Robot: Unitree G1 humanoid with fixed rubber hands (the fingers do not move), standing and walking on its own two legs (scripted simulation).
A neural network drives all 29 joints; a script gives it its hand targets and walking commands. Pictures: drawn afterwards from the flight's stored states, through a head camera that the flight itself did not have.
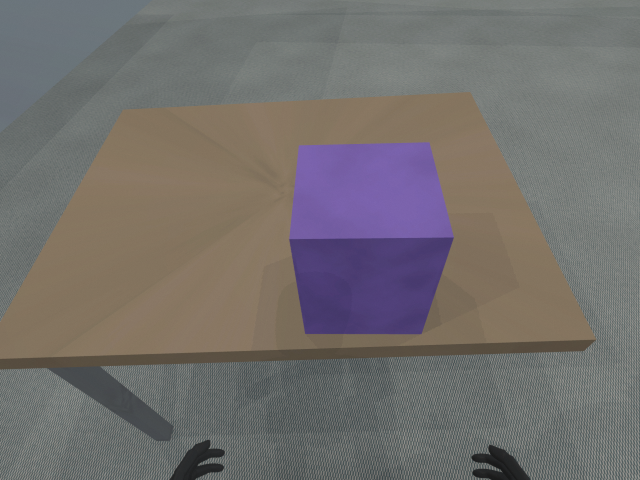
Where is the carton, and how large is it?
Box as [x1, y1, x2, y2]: [289, 142, 453, 333]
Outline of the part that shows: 428,142 299,145 289,240 305,333 421,333 453,238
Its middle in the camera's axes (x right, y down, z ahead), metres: +0.06 +0.00 +0.58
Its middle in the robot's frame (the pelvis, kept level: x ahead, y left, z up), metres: +0.45 -0.03 +0.02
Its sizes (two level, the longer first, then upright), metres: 0.183 0.175 0.233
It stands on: a table, 0.66 m high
